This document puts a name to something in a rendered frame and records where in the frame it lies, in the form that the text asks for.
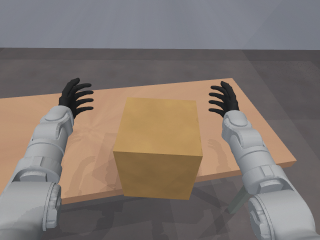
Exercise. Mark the robot right forearm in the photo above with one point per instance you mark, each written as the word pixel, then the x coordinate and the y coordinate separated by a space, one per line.
pixel 260 174

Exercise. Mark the robot left forearm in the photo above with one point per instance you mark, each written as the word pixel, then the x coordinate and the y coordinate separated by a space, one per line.
pixel 46 149

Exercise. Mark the robot right upper arm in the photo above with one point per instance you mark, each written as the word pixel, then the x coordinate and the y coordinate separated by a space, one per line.
pixel 281 215

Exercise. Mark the robot left upper arm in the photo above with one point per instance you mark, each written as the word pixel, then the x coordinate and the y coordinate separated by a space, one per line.
pixel 28 209

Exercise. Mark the carton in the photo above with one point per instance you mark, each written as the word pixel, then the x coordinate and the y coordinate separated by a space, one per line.
pixel 158 149

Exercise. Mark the table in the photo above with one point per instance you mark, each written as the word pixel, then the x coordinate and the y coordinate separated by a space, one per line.
pixel 89 169

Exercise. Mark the robot right hand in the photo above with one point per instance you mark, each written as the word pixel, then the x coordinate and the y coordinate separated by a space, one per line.
pixel 229 99

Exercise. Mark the robot left hand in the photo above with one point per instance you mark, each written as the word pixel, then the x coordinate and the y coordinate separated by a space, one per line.
pixel 70 95

